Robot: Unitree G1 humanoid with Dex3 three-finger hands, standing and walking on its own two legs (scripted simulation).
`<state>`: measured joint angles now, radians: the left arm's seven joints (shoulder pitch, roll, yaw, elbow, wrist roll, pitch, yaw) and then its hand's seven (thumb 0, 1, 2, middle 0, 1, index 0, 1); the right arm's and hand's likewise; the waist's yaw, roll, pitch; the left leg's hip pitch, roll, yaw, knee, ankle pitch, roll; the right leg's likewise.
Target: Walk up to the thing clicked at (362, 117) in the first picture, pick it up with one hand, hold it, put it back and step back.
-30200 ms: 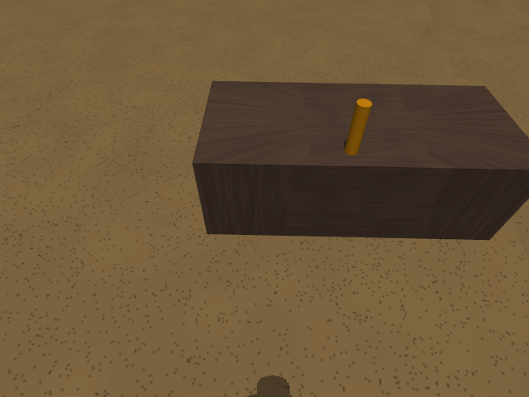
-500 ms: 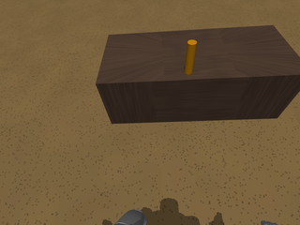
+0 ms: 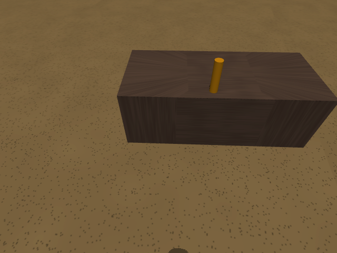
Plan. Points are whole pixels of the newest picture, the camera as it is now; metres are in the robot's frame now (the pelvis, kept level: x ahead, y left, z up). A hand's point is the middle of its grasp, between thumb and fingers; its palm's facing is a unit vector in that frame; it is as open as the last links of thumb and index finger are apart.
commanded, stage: step back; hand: right
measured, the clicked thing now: (216, 76) +1.10 -0.21 -0.21
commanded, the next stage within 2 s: stand in 0.62 s
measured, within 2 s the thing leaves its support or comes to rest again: neither
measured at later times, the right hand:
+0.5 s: hand out of the picture +0.15 -0.21 -0.14, palm faces -0.04 +0.93 -0.37, open 7.4 cm
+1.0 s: hand out of the picture +0.16 -0.22 -0.14, palm faces +0.01 +0.94 -0.34, open 7.4 cm
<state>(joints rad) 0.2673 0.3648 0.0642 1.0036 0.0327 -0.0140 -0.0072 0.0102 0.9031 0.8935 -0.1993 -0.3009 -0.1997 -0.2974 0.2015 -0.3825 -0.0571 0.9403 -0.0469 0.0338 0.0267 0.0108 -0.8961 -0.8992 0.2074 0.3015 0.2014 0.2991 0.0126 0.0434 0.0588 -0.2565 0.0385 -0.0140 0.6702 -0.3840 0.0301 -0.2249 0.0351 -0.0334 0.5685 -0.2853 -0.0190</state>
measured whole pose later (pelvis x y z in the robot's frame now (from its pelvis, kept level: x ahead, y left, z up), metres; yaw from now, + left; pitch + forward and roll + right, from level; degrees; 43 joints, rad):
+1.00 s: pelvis +0.07 +0.03 +0.02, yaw -1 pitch -3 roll +0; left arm 0.06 0.34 0.01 1.10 0.00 -0.01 0.00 0.01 0.90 0.89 -0.20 -0.30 -0.20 -0.30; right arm 0.07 -0.36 -0.01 1.09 0.00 -0.01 0.01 0.01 -0.90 -0.90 0.21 0.30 0.20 0.30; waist -0.01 0.01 0.08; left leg -0.14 0.05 0.03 0.42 -0.21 -0.04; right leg -0.10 -0.02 0.00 0.41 -0.25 0.02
